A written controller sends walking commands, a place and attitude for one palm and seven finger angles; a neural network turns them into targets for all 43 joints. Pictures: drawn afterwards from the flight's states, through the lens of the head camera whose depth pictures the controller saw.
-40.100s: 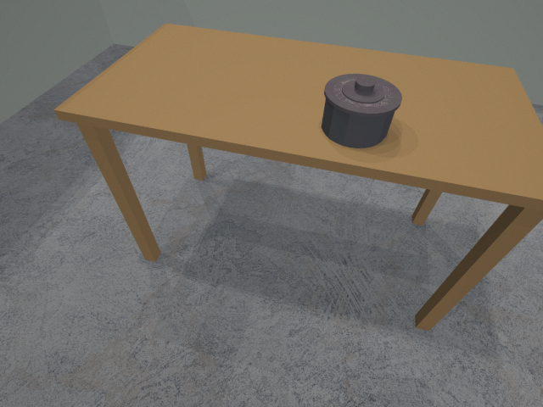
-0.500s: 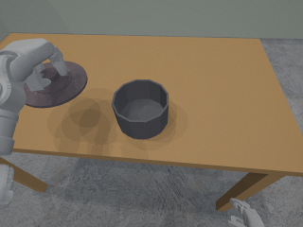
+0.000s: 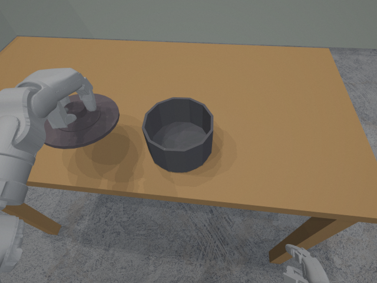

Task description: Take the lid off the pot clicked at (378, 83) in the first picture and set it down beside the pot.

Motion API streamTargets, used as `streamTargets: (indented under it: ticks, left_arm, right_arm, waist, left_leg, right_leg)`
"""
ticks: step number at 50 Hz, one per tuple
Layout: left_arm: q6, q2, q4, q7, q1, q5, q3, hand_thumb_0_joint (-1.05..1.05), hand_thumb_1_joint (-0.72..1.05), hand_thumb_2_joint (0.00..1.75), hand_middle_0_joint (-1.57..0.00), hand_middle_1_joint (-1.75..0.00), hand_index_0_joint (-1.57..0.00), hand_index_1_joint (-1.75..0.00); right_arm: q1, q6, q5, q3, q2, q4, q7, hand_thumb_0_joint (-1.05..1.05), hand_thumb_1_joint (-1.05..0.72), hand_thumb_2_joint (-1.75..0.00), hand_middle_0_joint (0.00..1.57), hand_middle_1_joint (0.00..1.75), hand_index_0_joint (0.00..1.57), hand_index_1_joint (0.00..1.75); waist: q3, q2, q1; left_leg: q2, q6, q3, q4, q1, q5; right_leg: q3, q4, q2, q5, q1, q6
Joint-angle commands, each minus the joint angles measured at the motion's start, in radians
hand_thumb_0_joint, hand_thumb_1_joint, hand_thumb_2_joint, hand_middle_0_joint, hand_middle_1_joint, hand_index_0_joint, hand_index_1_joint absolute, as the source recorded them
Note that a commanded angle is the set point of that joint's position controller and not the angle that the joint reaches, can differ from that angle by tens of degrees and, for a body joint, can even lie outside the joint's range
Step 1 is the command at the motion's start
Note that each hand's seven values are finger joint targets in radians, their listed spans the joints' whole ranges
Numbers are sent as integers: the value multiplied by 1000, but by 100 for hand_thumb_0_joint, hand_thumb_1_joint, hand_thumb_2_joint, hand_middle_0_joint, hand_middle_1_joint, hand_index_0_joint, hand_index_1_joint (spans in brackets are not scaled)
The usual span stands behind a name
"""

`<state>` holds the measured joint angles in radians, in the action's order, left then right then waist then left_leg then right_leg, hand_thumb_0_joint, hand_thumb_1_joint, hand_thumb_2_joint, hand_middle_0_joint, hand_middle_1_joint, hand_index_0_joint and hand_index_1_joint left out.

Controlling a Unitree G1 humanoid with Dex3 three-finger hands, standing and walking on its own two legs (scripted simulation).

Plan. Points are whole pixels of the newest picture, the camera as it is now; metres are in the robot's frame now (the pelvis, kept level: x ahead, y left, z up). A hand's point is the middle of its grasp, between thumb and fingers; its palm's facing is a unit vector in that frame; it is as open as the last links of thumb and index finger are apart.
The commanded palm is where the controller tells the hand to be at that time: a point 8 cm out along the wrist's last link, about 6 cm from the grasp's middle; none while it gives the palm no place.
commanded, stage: lower the lid onto the table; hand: left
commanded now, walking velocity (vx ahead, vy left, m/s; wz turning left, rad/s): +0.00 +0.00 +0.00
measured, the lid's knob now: (75, 110) +0.43 +0.27 +0.12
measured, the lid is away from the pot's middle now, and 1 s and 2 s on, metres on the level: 0.22 0.23 0.24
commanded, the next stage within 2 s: open the fingers wide in 1.82 s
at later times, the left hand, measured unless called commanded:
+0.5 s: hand (72, 116) +0.41 +0.28 +0.12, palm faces -0.40 -0.06 -0.92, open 6.9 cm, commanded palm +0.41 +0.28 +0.20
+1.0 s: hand (76, 127) +0.41 +0.28 +0.09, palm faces -0.44 -0.06 -0.90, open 6.9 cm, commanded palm +0.42 +0.28 +0.16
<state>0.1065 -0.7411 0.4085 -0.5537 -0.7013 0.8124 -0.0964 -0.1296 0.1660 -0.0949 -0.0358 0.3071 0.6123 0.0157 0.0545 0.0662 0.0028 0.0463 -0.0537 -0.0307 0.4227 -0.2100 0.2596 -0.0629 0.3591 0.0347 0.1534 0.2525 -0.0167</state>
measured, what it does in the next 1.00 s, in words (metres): stands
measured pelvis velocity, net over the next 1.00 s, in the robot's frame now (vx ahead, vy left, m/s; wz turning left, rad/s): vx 0.01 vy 0.00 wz -0.01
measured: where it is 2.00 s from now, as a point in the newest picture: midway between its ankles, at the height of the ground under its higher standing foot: outside the picture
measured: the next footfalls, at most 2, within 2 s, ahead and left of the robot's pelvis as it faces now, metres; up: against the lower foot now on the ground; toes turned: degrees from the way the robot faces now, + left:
none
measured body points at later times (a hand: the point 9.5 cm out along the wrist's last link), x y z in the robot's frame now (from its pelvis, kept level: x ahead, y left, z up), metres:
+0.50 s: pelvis +0.01 +0.00 +0.00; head +0.06 -0.02 +0.44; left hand +0.43 +0.28 +0.17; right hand +0.13 -0.27 -0.12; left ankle -0.03 +0.09 -0.74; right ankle +0.02 -0.14 -0.74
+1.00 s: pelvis +0.01 +0.00 +0.00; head +0.06 +0.00 +0.44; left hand +0.43 +0.28 +0.14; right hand +0.13 -0.25 -0.13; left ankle -0.03 +0.09 -0.74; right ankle +0.02 -0.14 -0.74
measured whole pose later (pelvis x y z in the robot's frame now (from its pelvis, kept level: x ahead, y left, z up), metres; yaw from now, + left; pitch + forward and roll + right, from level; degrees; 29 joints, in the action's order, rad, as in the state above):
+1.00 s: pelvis +0.01 +0.00 +0.00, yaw -1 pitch +5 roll -1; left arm -0.06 -0.71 0.66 -0.45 -0.69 0.84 -0.08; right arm -0.18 0.15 -0.10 -0.03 0.29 0.65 -0.01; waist 0.02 0.05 -0.03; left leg 0.04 -0.06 -0.02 0.46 -0.26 0.29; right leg -0.05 0.38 0.03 0.17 0.30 -0.02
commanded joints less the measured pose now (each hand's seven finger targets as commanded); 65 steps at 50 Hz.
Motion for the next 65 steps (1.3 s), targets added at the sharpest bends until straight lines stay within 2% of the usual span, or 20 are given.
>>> streamTargets:
  ticks: [1,4,5,9,10,17,20,23,25,31,33,36,39,41,46,50,53,57,61,65]
  left_arm:
    - [-16,-424,-190,84,-566,19,261,0,43,129,-102,-66,-107,-66]
    - [-18,-342,-98,76,-557,13,186,0,43,129,-102,-66,-107,-66]
    - [-15,-327,-124,82,-558,11,162,0,43,129,-102,-66,-107,-66]
    - [-34,-318,-150,83,-563,20,160,0,43,129,-102,-66,-107,-66]
    - [-33,-327,-151,90,-547,14,165,0,43,129,-102,-66,-107,-66]
    - [-66,-424,-50,95,-512,26,255,0,43,129,-102,-66,-107,-66]
    - [-78,-402,-83,102,-511,18,226,0,43,129,-102,-66,-107,-66]
    - [-89,-362,-47,102,-463,19,208,0,43,129,-102,-66,-107,-66]
    - [-96,-397,-79,109,-476,10,227,0,43,129,-102,-66,-107,-66]
    - [-122,-388,-65,117,-472,5,235,0,43,129,-102,-66,-107,-66]
    - [-126,-346,-9,116,-459,3,202,0,43,129,-102,-66,-107,-66]
    - [-137,-345,-78,125,-517,8,190,0,43,129,-102,-66,-107,-66]
    - [-148,-321,-53,133,-505,10,175,0,43,129,-102,-66,-107,-66]
    - [-159,-369,-60,147,-511,14,217,0,43,129,-102,-66,-107,-66]
    - [-166,-321,62,158,-477,20,187,0,43,129,-102,-66,-107,-66]
    - [-177,-307,4,171,-515,30,160,0,43,129,-102,-66,-107,-66]
    - [-189,-321,31,179,-466,34,192,0,43,129,-102,-66,-107,-66]
    - [-200,-359,100,187,-467,34,225,0,43,129,-102,-66,-107,-66]
    - [-216,-349,37,200,-475,43,216,0,43,129,-102,-66,-107,-66]
    - [-229,-365,109,205,-417,32,235,0,43,129,-102,-66,-107,-66]
  right_arm:
    - [36,-50,13,43,138,-118,-17,0,-90,-90,20,30,20,30]
    - [39,-44,1,42,137,-107,-22,0,-90,-90,20,30,20,30]
    - [45,-45,2,50,147,-113,-18,0,-90,-90,20,30,20,30]
    - [42,-46,4,47,135,-117,-20,0,-90,-90,20,30,20,30]
    - [41,-47,7,54,143,-117,-18,0,-90,-90,20,30,20,30]
    - [10,-46,5,49,146,-109,-24,0,-90,-90,20,30,20,30]
    - [13,-45,3,57,150,-109,-21,0,-90,-90,20,30,20,30]
    - [2,-50,4,53,140,-110,-19,0,-90,-90,20,30,20,30]
    - [-1,-47,4,60,152,-104,-20,0,-90,-90,20,30,20,30]
    - [-23,-47,7,60,147,-90,-24,0,-90,-90,20,30,20,30]
    - [-25,-46,3,58,145,-83,-29,0,-90,-90,20,30,20,30]
    - [-21,-45,8,61,143,-85,-29,0,-90,-90,20,30,20,30]
    - [-26,-51,8,61,140,-76,-33,0,-90,-90,20,30,20,30]
    - [-39,-52,11,60,144,-75,-32,0,-90,-90,20,30,20,30]
    - [-53,-46,7,58,142,-64,-35,0,-90,-90,20,30,20,30]
    - [-42,-46,8,65,147,-71,-33,0,-90,-90,20,30,20,30]
    - [-60,-48,9,63,139,-72,-33,0,-90,-90,20,30,20,30]
    - [-73,-41,6,63,145,-64,-39,0,-90,-90,20,30,20,30]
    - [-79,-42,11,71,145,-67,-35,0,-90,-90,20,30,20,30]
    - [-87,-38,7,71,154,-57,-36,0,-90,-90,20,30,20,30]
  waist:
    - [-518,37,-14]
    - [-417,21,-25]
    - [-428,56,-39]
    - [-464,62,-29]
    - [-462,78,-43]
    - [-470,-4,-23]
    - [-469,60,-33]
    - [-456,64,-31]
    - [-475,79,-38]
    - [-480,55,-37]
    - [-438,32,-44]
    - [-486,67,-44]
    - [-466,82,-48]
    - [-509,84,-41]
    - [-448,17,-47]
    - [-460,88,-56]
    - [-500,66,-45]
    - [-459,26,-44]
    - [-509,83,-44]
    - [-469,53,-52]
  left_leg:
    - [-12,-3,-40,-7,159,-496]
    - [-15,-3,-31,-22,108,-402]
    - [-15,-2,-30,-9,127,-408]
    - [-13,-7,-31,-4,145,-449]
    - [-16,-5,-34,8,156,-465]
    - [-6,-16,-25,14,93,-445]
    - [-11,-13,-27,17,120,-488]
    - [-12,-15,-29,24,124,-508]
    - [-16,-13,-31,27,136,-507]
    - [-20,-15,-38,29,150,-544]
    - [-20,-18,-27,24,123,-472]
    - [-20,-15,-34,24,158,-524]
    - [-28,-9,-41,30,177,-527]
    - [-26,-4,-47,29,184,-565]
    - [-25,-7,-34,25,122,-489]
    - [-29,1,-39,33,157,-514]
    - [-31,1,-45,44,172,-561]
    - [-24,-12,-30,38,110,-483]
    - [-32,0,-43,46,171,-582]
    - [-29,-8,-32,54,127,-530]
  right_leg:
    - [8,32,-57,-292,-217,64]
    - [-4,26,-49,-265,-178,64]
    - [6,25,-49,-258,-161,68]
    - [7,31,-50,-280,-177,66]
    - [9,31,-52,-272,-158,68]
    - [9,46,-49,-327,-217,62]
    - [15,45,-47,-323,-191,63]
    - [10,44,-51,-315,-173,61]
    - [12,44,-50,-308,-170,62]
    - [7,41,-57,-303,-154,56]
    - [2,35,-54,-283,-134,57]
    - [8,38,-56,-292,-140,59]
    - [2,34,-56,-268,-102,59]
    - [5,42,-60,-277,-120,61]
    - [1,40,-56,-262,-104,60]
    - [7,45,-51,-256,-78,66]
    - [3,55,-54,-269,-90,62]
    - [5,52,-51,-268,-102,64]
    - [9,57,-54,-274,-84,63]
    - [13,56,-49,-278,-83,63]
